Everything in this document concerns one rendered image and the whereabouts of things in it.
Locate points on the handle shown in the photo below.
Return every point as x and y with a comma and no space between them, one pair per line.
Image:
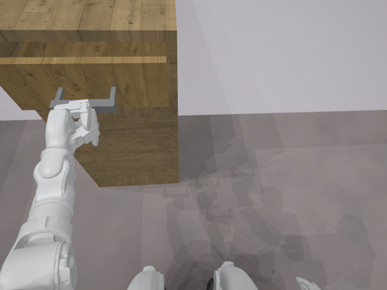
99,105

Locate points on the robot thigh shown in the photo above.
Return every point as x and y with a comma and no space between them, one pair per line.
147,280
232,278

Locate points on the robot left hand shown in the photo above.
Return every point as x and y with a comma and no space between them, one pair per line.
61,126

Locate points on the drawer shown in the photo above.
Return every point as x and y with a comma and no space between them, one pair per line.
87,70

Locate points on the right robot thigh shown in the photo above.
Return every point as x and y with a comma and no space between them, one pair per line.
232,278

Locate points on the left robot thigh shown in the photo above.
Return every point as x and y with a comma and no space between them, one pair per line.
147,280

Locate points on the robot right hand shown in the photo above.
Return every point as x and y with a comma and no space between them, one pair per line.
303,284

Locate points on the robot left forearm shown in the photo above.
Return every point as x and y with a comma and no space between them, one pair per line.
52,209

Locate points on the robot left upper arm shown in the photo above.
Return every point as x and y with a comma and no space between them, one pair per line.
50,266

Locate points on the cabinet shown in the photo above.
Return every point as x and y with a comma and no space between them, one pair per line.
137,146

